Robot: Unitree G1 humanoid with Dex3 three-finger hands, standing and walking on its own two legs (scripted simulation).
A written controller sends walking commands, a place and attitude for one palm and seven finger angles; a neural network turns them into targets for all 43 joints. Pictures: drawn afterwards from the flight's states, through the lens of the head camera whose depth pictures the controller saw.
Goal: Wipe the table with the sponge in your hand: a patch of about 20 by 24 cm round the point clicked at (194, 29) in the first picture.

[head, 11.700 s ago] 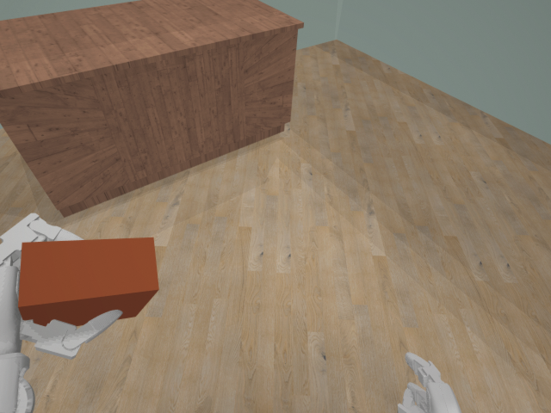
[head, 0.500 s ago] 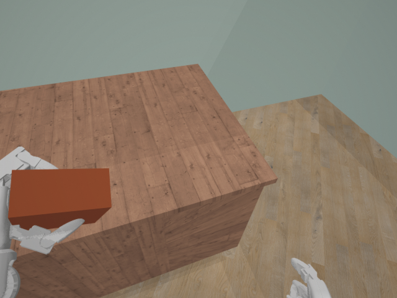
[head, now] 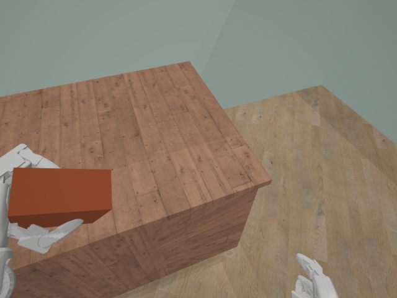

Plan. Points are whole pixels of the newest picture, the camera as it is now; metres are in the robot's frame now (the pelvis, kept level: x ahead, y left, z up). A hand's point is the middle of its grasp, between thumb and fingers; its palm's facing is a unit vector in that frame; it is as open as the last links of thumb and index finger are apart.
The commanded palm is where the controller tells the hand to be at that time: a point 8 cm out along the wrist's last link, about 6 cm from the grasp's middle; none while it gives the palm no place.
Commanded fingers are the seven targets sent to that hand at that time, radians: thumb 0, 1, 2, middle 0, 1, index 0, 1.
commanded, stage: shuffle to correct the standing spot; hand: left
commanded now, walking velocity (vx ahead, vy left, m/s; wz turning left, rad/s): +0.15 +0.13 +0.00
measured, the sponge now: (74, 200) +0.23 +0.21 +0.15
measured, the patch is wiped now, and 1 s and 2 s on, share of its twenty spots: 0.00 0.00 0.00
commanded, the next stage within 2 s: come to a stop and stand still in 0.20 s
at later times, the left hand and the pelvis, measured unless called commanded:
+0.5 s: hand (24, 161) +0.27 +0.28 +0.19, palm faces +0.33 -0.82 -0.47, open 10.1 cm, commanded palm +0.22 +0.33 +0.19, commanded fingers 0.00 0.10 1.30 -1.20 -1.60 -1.20 -1.60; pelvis +0.05 +0.05 +0.00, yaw -1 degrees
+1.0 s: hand (10, 186) +0.24 +0.29 +0.17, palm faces +0.35 -0.85 -0.40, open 10.1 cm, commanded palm +0.20 +0.33 +0.19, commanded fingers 0.00 0.10 1.30 -1.20 -1.60 -1.20 -1.60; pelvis +0.03 +0.05 +0.02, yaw -2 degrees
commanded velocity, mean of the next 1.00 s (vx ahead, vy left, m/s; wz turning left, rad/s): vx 0.02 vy -0.01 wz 0.00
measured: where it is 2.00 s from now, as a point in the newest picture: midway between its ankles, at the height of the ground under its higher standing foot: outside the picture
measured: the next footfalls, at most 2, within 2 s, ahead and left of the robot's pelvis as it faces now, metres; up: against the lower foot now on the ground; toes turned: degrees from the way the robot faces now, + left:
left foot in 0.26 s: +0.10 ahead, +0.17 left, +0.00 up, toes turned +0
right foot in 0.40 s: +0.09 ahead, -0.06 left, +0.00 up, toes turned +3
